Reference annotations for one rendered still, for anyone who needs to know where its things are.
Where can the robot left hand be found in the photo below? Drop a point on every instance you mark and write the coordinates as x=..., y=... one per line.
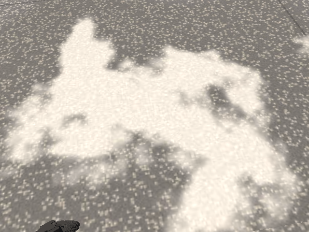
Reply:
x=59, y=226

